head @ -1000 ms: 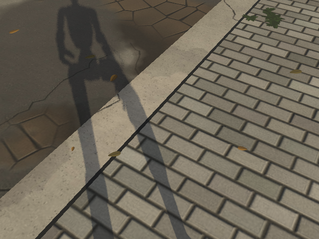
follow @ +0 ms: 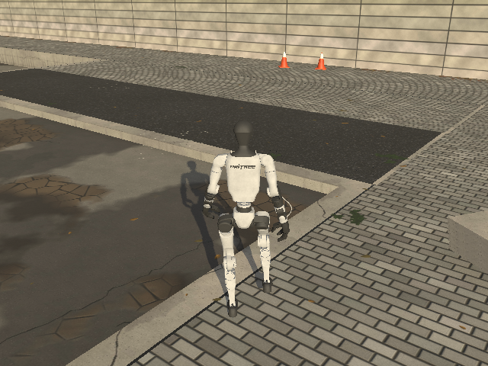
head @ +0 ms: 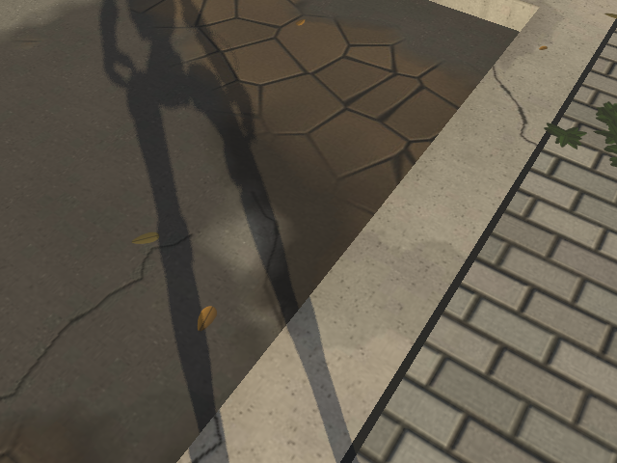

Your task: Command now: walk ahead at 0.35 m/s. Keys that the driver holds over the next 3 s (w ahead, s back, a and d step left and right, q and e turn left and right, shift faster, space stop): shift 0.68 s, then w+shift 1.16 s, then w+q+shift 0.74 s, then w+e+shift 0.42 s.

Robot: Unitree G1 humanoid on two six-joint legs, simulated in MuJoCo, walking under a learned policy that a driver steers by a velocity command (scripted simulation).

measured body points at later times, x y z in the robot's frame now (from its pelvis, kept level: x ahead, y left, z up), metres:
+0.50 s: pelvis +0.18 -0.01 -0.02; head +0.18 +0.00 +0.43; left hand +0.29 +0.23 -0.15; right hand +0.25 -0.27 -0.15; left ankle +0.19 +0.13 -0.75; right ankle +0.28 -0.11 -0.74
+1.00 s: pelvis +0.31 -0.04 -0.02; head +0.32 -0.06 +0.43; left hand +0.47 +0.22 -0.12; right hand +0.26 -0.30 -0.16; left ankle +0.19 +0.13 -0.74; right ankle +0.37 -0.16 -0.74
